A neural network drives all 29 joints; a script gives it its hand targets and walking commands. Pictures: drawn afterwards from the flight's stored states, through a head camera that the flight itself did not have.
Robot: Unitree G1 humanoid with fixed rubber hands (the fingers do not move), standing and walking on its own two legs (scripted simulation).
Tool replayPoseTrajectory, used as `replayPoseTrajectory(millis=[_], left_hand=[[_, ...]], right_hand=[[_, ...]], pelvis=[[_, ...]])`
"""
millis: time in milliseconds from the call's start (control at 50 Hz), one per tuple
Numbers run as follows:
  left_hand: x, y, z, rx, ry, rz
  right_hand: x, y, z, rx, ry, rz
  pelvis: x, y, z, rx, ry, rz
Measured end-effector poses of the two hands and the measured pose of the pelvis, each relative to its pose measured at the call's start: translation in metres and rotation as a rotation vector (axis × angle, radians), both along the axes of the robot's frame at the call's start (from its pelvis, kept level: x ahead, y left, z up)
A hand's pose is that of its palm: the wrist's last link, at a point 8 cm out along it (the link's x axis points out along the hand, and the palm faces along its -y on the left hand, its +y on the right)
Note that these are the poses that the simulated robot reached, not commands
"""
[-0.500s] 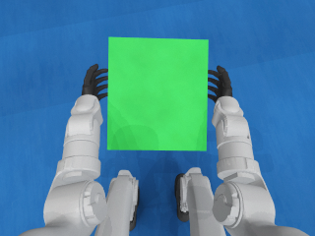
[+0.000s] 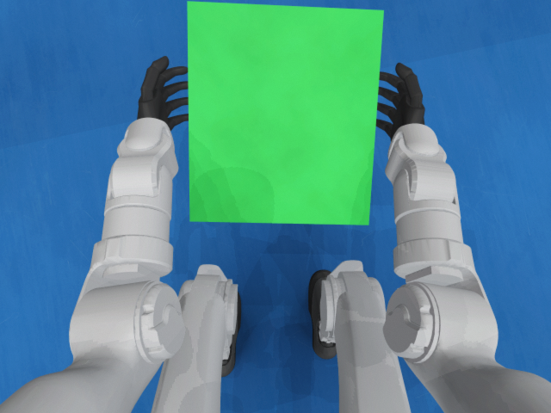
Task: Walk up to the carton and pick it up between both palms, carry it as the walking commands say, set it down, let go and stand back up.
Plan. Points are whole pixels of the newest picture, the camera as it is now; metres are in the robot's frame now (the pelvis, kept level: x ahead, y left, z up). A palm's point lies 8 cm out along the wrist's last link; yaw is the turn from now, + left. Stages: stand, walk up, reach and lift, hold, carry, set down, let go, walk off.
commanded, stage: set down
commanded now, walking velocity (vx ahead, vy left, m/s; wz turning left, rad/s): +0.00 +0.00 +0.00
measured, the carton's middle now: (279, 126) +0.51 -0.01 -0.18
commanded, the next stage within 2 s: none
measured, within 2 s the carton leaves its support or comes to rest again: neither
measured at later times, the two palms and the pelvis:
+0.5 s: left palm (176, 126) +0.52 +0.15 -0.18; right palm (383, 130) +0.51 -0.17 -0.18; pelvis -0.01 +0.00 -0.06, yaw +1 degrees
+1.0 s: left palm (189, 132) +0.53 +0.15 -0.27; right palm (367, 131) +0.54 -0.18 -0.26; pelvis +0.00 +0.00 -0.11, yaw +0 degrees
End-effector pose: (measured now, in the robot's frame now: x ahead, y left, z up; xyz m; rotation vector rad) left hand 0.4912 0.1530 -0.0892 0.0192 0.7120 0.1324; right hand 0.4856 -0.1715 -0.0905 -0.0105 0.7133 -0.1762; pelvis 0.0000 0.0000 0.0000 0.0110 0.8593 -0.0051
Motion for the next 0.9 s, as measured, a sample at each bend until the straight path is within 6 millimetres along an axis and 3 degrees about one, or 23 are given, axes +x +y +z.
replayPoseTrajectory(millis=[900], left_hand=[[0.041, 0.000, -0.162, 0.005, 0.016, -0.022]], right_hand=[[0.045, -0.002, -0.160, -0.012, 0.020, 0.030]], pelvis=[[-0.004, -0.003, -0.102, 0.000, -0.060, 0.011]])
